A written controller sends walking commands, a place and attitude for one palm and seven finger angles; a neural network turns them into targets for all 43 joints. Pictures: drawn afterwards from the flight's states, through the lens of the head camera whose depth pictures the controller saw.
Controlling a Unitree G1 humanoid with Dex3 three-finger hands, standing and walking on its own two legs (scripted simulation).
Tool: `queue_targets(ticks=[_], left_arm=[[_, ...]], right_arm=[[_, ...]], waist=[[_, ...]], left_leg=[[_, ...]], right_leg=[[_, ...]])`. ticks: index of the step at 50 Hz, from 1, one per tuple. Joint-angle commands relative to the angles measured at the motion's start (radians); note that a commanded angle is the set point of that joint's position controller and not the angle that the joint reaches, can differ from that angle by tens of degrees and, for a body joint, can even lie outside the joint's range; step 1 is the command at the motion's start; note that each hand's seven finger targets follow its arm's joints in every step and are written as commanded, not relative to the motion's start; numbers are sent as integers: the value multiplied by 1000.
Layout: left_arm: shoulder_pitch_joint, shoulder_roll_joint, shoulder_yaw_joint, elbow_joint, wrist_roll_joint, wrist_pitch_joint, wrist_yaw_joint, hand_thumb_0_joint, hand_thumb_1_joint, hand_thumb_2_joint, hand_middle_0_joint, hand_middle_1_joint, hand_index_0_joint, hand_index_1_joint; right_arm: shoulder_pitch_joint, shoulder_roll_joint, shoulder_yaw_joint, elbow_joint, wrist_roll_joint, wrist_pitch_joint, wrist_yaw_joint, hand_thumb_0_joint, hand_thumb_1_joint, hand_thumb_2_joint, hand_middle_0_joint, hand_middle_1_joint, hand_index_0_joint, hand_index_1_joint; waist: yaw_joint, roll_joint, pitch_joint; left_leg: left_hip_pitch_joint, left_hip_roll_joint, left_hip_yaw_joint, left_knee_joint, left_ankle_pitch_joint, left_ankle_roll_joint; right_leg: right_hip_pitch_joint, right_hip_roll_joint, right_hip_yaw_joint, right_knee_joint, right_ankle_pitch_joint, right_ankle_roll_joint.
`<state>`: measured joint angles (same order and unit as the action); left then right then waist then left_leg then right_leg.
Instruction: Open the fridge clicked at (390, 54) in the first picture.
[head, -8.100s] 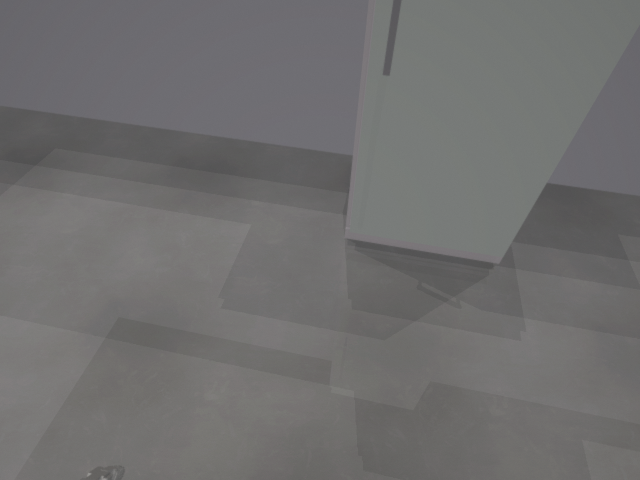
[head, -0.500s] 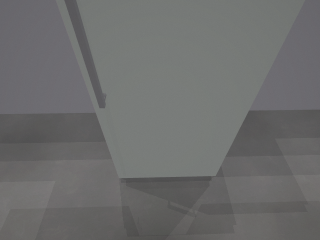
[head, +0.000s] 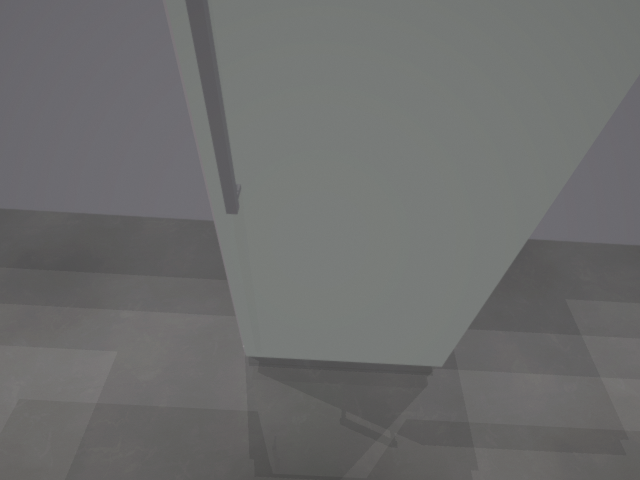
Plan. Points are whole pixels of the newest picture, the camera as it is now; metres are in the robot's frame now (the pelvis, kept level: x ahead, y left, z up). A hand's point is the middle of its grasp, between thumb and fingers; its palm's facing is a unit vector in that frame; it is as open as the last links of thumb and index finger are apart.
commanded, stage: shuffle to correct the standing spot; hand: left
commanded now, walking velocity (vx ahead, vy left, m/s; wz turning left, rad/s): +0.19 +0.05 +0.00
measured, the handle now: (213, 66) +0.54 +0.18 +0.25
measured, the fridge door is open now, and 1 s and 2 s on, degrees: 0 0 0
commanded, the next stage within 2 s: come to a stop and stand still in 0.06 s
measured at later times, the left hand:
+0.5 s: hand (212, 471) +0.17 +0.16 -0.17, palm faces +0.06 -0.97 -0.22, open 7.3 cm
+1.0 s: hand out of the picture +0.02 +0.16 -0.17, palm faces +0.08 -0.97 -0.22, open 7.4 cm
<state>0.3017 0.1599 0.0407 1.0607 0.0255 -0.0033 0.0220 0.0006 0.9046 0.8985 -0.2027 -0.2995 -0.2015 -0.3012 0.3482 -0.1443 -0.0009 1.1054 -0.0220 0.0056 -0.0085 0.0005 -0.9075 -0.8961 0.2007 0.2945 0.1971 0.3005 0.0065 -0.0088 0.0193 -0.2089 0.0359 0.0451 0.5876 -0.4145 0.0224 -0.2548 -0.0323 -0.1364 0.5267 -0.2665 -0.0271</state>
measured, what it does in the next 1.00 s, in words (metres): steps on the spot: right foot, then left foot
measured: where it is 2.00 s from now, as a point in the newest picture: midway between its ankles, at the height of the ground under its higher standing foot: outside the picture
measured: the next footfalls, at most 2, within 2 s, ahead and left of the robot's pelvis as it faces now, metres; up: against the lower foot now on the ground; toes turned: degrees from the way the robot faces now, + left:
right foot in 0.38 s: +0.20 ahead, -0.11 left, +0.00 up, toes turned -2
left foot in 0.66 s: +0.10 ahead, +0.12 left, +0.00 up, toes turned +6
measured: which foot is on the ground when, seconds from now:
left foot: down 0.00-0.40, up 0.42-0.64, down 0.66-1.00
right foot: down 0.00-0.04, up 0.06-0.36, down 0.38-0.66, up 0.68-0.84, down 0.86-1.00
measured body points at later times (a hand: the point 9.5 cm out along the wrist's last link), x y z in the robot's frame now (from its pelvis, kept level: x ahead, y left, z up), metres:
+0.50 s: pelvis +0.08 -0.01 -0.01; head +0.13 -0.02 +0.44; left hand +0.16 +0.22 -0.15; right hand +0.03 -0.23 -0.17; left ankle -0.01 +0.11 -0.69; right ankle +0.16 -0.11 -0.73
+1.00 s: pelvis +0.05 -0.01 +0.00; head +0.07 -0.02 +0.45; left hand +0.02 +0.22 -0.15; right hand +0.14 -0.23 -0.15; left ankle +0.06 +0.12 -0.73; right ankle +0.07 -0.11 -0.73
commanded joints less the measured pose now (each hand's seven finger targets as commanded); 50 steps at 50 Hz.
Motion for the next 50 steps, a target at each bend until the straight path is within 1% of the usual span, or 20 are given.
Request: queue_targets(ticks=[1, 2, 3, 6, 14, 17, 20, 22, 25, 29, 31, 32, 34, 37, 41, 43, 46, 47, 49, 50], left_arm=[[-17, 84, 27, -79, -3, -9, -2, 0, 900, 900, -200, -300, -200, -300], [-62, 38, 14, -106, 3, -10, -6, 0, 900, 900, -200, -300, -200, -300], [-105, 44, 12, -124, 11, -18, -7, 0, 900, 900, -200, -300, -200, -300], [-101, 17, 11, -106, 4, -37, -24, 0, 900, 900, -200, -300, -200, -300], [-107, -10, -1, -101, -14, -12, -8, 0, 900, 900, -200, -300, -200, -300], [31, 84, 20, -62, -11, -28, 4, 0, 900, 900, -200, -300, -200, -300], [125, 205, 43, -47, -8, -39, 23, 0, 900, 900, -200, -300, -200, -300], [31, 169, 39, -73, -4, -28, 30, 0, 900, 900, -200, -300, -200, -300], [-90, 146, 42, -118, 8, -1, 36, 0, 900, 900, -200, -300, -200, -300], [-120, 162, 51, -144, 11, 19, 25, 0, 900, 900, -200, -300, -200, -300], [-130, 142, 42, -152, 0, 28, 21, 0, 900, 900, -200, -300, -200, -300], [-128, 99, 34, -167, -8, 36, 16, 0, 900, 900, -200, -300, -200, -300], [-135, 68, 28, -178, -8, 47, 6, 0, 900, 900, -200, -300, -200, -300], [-28, 40, 17, -123, 3, 40, -1, 0, 900, 900, -200, -300, -200, -300], [14, 32, -6, -92, -4, -1, 2, 0, 900, 900, -200, -300, -200, -300], [39, 99, -8, -68, -5, -23, 9, 0, 900, 900, -200, -300, -200, -300], [19, 106, -16, -48, -8, -29, 10, 0, 900, 900, -200, -300, -200, -300], [113, 111, -9, -20, 2, -39, 51, 0, 900, 900, -200, -300, -200, -300], [31, 155, -13, -87, -4, -39, 40, 0, 900, 900, -200, -300, -200, -300], [14, 150, -15, -91, -2, -46, 35, 0, 900, 900, -200, -300, -200, -300]], right_arm=[[214, -73, -17, 7, -11, -35, -6, 0, -900, -900, 200, 300, 200, 300], [260, -128, -29, 14, -14, -40, -13, 0, -900, -900, 200, 300, 200, 300], [276, -120, -27, 18, -13, -44, -24, 0, -900, -900, 200, 300, 200, 300], [232, -80, -12, -1, -11, -73, -32, 0, -900, -900, 200, 300, 200, 300], [185, -84, -10, 7, -10, -63, -50, 0, -900, -900, 200, 300, 200, 300], [160, -113, -34, -8, 13, -52, -44, 0, -900, -900, 200, 300, 200, 300], [216, -31, -51, -29, 29, -34, -40, 0, -900, -900, 200, 300, 200, 300], [111, -22, -52, -50, 27, -8, -39, 0, -900, -900, 200, 300, 200, 300], [91, 16, -50, -40, 14, 13, -22, 0, -900, -900, 200, 300, 200, 300], [93, 0, -48, -63, 4, 16, -12, 0, -900, -900, 200, 300, 200, 300], [135, -6, -44, -57, 6, 5, -12, 0, -900, -900, 200, 300, 200, 300], [121, -53, -50, -74, 0, -2, -16, 0, -900, -900, 200, 300, 200, 300], [-58, -144, -57, -162, -14, -9, -19, 0, -900, -900, 200, 300, 200, 300], [-172, -123, -46, -189, -10, -19, -28, 0, -900, -900, 200, 300, 200, 300], [-91, -125, -49, -156, -2, -24, -29, 0, -900, -900, 200, 300, 200, 300], [-72, -98, -43, -150, 15, -33, -24, 0, -900, -900, 200, 300, 200, 300], [-70, -91, -38, -116, 14, -18, -20, 0, -900, -900, 200, 300, 200, 300], [-140, -159, -50, -164, 17, -27, -11, 0, -900, -900, 200, 300, 200, 300], [-89, -96, -35, -189, 15, -9, 1, 0, -900, -900, 200, 300, 200, 300], [-62, -91, -31, -178, 5, -21, 4, 0, -900, -900, 200, 300, 200, 300]], waist=[[-66, 157, 107], [-86, 343, 149], [-94, 313, 194], [-52, 87, 124], [-17, 151, 79], [44, 56, -3], [33, -138, -161], [36, -263, -126], [-9, -105, -69], [-22, -138, -34], [-52, -73, -11], [-47, 84, 26], [-16, 276, 105], [42, 168, 62], [19, 81, -5], [-8, -29, -51], [-25, -132, -48], [12, -24, -43], [-36, -71, -41], [-47, 34, -37]], left_leg=[[78, 98, -146, -286, -24, 47], [99, 247, -373, -409, -34, 122], [149, 296, -461, -421, 114, 196], [218, 269, -317, -337, 533, 222], [128, 177, -84, -229, 954, 120], [66, 122, -83, -91, 778, 54], [-153, -67, -21, 316, -210, -28], [-166, -16, -79, 469, -255, -31], [-103, -12, -27, 389, -138, -38], [-10, -28, 22, 151, -1, -36], [113, -32, 30, -119, 117, -30], [75, 55, -93, -252, 44, 0], [-270, 279, -363, -467, -116, 127], [-195, 192, -186, -367, 129, 120], [49, 143, -116, -192, 489, 88], [36, 66, -57, -137, 402, 15], [70, 40, -30, -151, 255, -13], [45, 62, -5, -18, 230, -31], [13, 13, -18, -53, 59, -24], [47, 17, -21, -101, 146, -14]], right_leg=[[-214, -69, 70, 40, -291, -48], [-341, 24, -28, 265, -284, -12], [-458, 12, 39, 428, -303, -22], [-487, -42, 88, 580, -181, -17], [-186, -6, 57, 217, -34, 0], [117, -13, 65, -68, 279, 6], [349, -419, 383, -9, 1202, -225], [167, -399, 407, -84, 886, -269], [-37, -306, 289, -157, 468, -199], [-166, -248, 293, -208, 10, -143], [-240, -177, 245, -131, -150, -83], [-275, -99, 193, -27, -209, -38], [-134, 4, 102, 243, -177, 21], [-91, -1, 140, 323, -113, 18], [-16, -14, 125, -86, 25, 37], [67, -111, 261, -131, 356, -3], [27, -126, 281, -142, 324, -30], [43, -138, 329, -114, 526, -4], [-64, -151, 355, -194, -74, -51], [-85, -125, 315, -156, 5, -58]])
